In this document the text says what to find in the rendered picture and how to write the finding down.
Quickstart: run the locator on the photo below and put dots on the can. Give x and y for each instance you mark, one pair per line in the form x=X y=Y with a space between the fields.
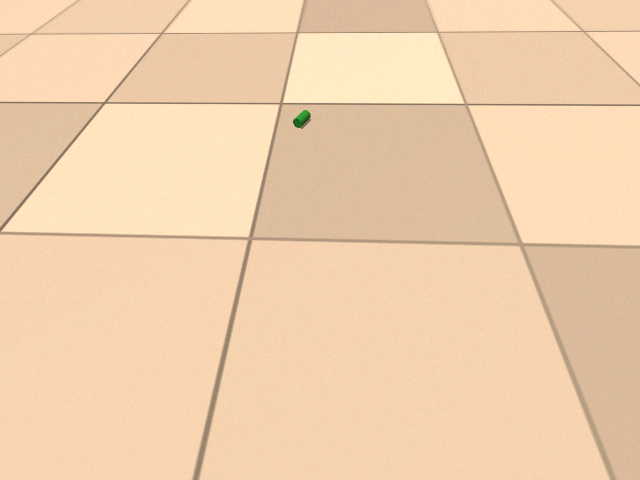
x=301 y=118

